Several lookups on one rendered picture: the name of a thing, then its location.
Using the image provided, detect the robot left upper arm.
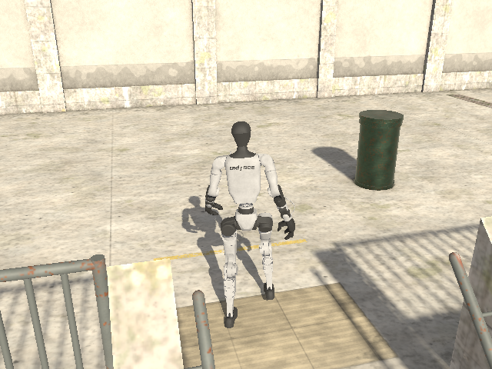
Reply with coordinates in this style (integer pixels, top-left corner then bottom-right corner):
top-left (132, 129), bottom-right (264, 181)
top-left (208, 155), bottom-right (227, 197)

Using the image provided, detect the robot right upper arm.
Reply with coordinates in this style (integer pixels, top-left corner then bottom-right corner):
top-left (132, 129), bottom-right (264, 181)
top-left (258, 154), bottom-right (280, 197)

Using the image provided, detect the humanoid robot head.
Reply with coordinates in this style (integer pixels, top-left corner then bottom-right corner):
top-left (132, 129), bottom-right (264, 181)
top-left (229, 121), bottom-right (256, 158)

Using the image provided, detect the robot left hand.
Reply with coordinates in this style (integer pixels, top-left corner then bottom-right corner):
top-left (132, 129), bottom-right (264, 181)
top-left (205, 203), bottom-right (223, 215)

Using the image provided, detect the robot right shin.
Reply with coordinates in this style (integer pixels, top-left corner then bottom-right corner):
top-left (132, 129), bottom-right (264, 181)
top-left (262, 242), bottom-right (273, 290)

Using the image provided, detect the robot left forearm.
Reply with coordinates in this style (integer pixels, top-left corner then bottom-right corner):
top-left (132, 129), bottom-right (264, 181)
top-left (205, 185), bottom-right (216, 208)

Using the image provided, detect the robot right hand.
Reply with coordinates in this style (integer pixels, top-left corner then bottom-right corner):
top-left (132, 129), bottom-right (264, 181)
top-left (278, 218), bottom-right (295, 240)

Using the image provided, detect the robot right forearm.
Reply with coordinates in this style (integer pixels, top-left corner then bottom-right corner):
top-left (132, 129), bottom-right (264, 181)
top-left (274, 185), bottom-right (292, 221)

